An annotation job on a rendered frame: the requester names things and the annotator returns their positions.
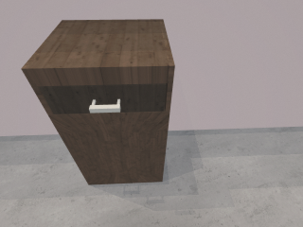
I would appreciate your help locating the handle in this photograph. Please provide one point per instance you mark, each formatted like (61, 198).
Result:
(108, 108)

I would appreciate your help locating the drawer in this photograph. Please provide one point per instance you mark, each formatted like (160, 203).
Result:
(134, 98)

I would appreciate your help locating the cabinet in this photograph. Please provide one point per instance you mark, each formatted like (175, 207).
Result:
(108, 148)

